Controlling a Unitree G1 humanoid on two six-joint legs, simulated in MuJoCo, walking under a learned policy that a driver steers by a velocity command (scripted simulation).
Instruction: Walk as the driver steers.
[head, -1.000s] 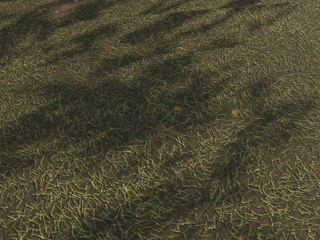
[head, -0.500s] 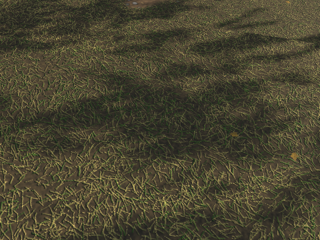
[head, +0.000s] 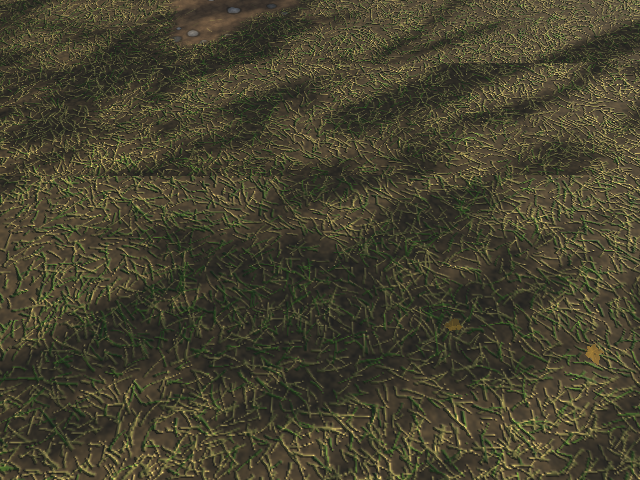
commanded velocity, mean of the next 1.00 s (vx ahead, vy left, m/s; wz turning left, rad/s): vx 0.50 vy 0.00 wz -0.05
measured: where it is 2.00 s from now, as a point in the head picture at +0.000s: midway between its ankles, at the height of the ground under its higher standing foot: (324, 304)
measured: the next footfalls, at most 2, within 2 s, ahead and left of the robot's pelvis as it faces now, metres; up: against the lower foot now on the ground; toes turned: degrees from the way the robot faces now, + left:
left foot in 0.22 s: +0.32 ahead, +0.13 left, +0.00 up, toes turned -11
right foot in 0.72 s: +0.50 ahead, -0.13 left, +0.00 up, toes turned -11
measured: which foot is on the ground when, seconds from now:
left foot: up 0.00-0.20, down 0.22-0.72, up 0.74-1.00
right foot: down 0.00-0.24, up 0.26-0.70, down 0.72-1.00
